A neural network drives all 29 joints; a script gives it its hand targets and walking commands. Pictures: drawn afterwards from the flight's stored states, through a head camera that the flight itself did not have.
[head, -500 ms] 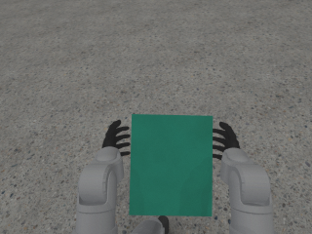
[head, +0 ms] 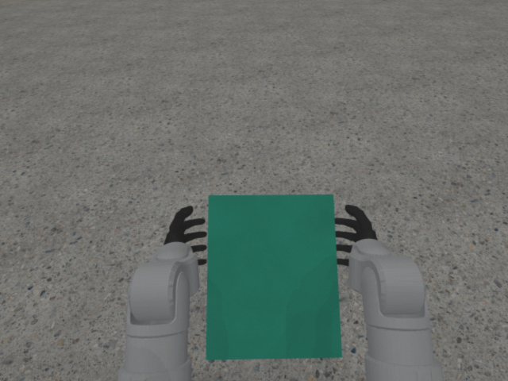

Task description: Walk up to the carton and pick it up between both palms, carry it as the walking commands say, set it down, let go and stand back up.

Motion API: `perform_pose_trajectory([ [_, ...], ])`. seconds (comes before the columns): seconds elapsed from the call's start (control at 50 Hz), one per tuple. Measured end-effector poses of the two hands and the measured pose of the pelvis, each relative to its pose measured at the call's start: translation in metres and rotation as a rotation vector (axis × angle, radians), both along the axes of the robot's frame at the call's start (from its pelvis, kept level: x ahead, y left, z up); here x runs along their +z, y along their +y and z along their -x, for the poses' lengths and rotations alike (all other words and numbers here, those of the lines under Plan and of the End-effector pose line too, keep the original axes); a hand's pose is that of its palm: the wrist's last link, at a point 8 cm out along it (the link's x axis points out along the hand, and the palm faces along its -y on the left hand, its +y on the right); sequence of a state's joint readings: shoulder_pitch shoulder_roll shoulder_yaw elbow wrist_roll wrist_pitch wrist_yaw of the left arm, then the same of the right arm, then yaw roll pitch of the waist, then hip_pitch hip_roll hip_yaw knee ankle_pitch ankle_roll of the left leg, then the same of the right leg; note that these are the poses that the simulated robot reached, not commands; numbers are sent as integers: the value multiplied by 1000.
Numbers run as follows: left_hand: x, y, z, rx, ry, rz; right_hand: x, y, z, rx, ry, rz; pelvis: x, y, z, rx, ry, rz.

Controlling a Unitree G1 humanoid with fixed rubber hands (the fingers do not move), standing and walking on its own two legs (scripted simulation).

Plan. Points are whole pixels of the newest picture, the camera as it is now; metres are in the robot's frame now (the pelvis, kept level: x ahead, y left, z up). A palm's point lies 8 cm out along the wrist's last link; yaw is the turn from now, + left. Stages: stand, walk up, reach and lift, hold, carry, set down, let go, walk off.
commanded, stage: carry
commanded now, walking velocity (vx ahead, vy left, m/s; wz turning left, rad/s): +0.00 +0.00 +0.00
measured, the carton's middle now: (268, 267) +0.32 +0.01 -0.01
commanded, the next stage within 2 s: none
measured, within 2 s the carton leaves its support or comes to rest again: neither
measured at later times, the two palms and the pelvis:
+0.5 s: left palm (205, 291) +0.22 +0.10 +0.09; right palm (403, 300) +0.22 -0.17 +0.08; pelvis -0.07 -0.03 -0.01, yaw +0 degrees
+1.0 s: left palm (202, 349) +0.15 +0.09 +0.08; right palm (424, 352) +0.16 -0.18 +0.07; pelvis -0.13 -0.04 +0.00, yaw +1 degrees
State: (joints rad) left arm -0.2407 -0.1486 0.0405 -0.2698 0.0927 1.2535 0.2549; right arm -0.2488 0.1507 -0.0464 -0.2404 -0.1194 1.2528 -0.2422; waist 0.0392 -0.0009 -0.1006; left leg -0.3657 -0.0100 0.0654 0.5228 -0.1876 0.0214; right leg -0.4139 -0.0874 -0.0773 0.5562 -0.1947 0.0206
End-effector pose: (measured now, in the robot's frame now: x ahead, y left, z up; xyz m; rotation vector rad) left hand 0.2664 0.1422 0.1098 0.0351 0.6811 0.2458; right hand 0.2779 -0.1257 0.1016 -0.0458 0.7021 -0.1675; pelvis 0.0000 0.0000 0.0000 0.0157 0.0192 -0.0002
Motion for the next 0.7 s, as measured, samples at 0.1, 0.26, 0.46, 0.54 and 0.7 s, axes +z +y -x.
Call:
perform_pose_trajectory([
  [0.1,5,-12,11,-20,-5,-19,0,-12,18,-25,-6,-21,0,-5,16,4,0,3],
  [0.26,2,-34,22,-52,1,-37,-3,-33,41,-70,-8,-38,-4,-15,38,0,-4,0],
  [0.46,-18,-42,38,-52,35,-23,-18,-42,58,-76,15,-43,-11,-24,63,-3,-19,-7],
  [0.54,-29,-43,47,-48,31,-15,-28,-43,64,-71,9,-44,-18,-26,73,-2,-31,-9],
  [0.7,-55,-50,66,-101,24,10,-48,-52,93,-119,-3,-41,-34,-22,96,-40,-69,14],
])
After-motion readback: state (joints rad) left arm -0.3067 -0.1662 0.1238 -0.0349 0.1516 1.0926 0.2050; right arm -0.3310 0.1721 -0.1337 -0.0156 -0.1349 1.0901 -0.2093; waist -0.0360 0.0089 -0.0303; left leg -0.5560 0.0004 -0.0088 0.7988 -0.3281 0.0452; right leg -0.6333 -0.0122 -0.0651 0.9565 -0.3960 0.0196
